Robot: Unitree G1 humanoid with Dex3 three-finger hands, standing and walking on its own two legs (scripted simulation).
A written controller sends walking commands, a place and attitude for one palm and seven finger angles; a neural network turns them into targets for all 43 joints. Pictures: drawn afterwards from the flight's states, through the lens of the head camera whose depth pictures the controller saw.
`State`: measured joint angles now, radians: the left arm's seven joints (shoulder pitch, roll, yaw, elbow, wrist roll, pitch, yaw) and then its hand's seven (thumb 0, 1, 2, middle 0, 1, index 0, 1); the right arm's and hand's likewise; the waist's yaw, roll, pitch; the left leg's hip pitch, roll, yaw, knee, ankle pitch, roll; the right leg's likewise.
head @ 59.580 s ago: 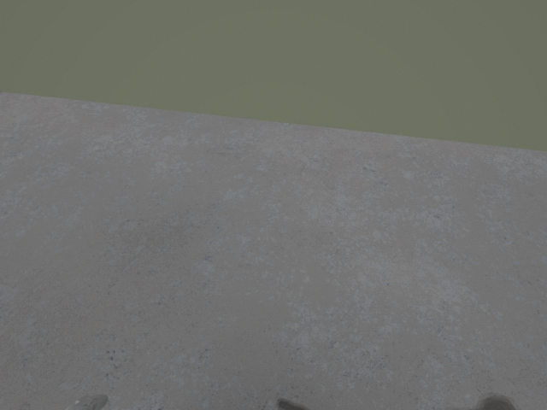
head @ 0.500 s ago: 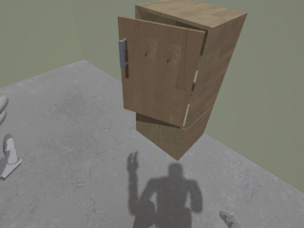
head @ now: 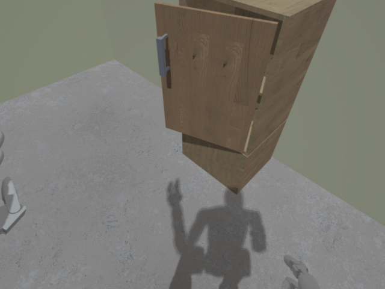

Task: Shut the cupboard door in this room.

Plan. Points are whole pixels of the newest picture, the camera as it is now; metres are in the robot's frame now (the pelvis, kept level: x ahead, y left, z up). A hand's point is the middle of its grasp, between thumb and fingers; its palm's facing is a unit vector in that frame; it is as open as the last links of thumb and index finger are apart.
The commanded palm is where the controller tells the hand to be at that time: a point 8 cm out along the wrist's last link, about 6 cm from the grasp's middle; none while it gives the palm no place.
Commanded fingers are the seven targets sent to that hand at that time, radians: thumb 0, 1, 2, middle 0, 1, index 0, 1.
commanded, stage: stop stepping back and stand still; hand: left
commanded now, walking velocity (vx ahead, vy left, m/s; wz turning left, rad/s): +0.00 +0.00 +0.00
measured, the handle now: (164, 55) +0.91 +0.15 +0.05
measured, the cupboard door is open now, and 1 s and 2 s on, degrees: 20 20 20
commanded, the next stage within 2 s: let the arm hang, fingers relaxed in 0.22 s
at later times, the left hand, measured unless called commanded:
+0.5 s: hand (73, 285) +0.15 +0.25 -0.07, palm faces +0.04 -0.92 -0.38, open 7.4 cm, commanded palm none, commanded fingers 0.00 0.90 0.90 -0.20 -0.30 -0.20 -0.30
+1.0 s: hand out of the picture -0.10 +0.22 -0.17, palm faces +0.03 -0.98 -0.22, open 7.4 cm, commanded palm none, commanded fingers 0.00 0.90 0.90 -0.20 -0.30 -0.20 -0.30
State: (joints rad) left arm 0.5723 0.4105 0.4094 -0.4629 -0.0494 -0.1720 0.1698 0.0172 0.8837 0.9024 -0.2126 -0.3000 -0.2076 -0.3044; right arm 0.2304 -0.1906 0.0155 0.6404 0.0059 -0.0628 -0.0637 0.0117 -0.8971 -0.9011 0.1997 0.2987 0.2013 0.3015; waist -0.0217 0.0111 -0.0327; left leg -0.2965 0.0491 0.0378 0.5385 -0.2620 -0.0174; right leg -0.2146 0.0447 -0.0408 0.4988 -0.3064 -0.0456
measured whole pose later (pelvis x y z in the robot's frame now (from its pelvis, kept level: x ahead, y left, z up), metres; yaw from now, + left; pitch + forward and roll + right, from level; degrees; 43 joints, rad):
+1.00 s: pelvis -0.04 +0.04 +0.01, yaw +0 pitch -1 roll -1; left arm 0.38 0.19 0.02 1.15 0.02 0.02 0.02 0.01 0.91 0.90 -0.20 -0.30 -0.19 -0.30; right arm 0.34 -0.16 -0.01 1.11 -0.02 0.03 -0.03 0.01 -0.90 -0.90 0.20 0.30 0.20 0.30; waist -0.01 0.01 0.03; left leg -0.26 0.00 0.06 0.43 -0.16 0.04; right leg -0.19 0.00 -0.03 0.42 -0.21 0.00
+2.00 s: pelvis -0.01 +0.03 +0.01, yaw +0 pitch -2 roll +0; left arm 0.19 0.26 0.02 1.13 0.01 -0.01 0.01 0.01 0.90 0.90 -0.20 -0.30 -0.20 -0.30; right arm 0.17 -0.26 -0.01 1.12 -0.02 0.01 -0.02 0.00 -0.90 -0.90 0.20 0.30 0.20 0.30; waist -0.01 0.00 0.03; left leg -0.16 0.00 0.06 0.35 -0.16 0.02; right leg -0.09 0.00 -0.02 0.33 -0.21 -0.01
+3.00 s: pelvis -0.03 +0.01 +0.00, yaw +27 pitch +2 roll +0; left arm 0.17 0.23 0.07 0.87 0.03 0.03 0.03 0.01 0.90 0.90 -0.20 -0.30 -0.20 -0.30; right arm 0.22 -0.25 -0.10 0.93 -0.03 0.09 0.00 0.01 -0.90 -0.90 0.20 0.30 0.20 0.30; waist -0.03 0.03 0.07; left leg -0.55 -0.10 -0.12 0.89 -0.39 -0.02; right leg -0.28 -0.03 -0.01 0.53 -0.30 0.02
